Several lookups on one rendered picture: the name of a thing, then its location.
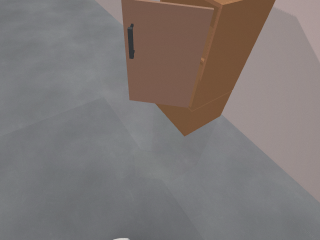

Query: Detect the cupboard door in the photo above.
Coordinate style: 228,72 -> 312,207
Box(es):
121,0 -> 214,108

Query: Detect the handle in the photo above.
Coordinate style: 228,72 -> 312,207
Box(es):
127,23 -> 135,59

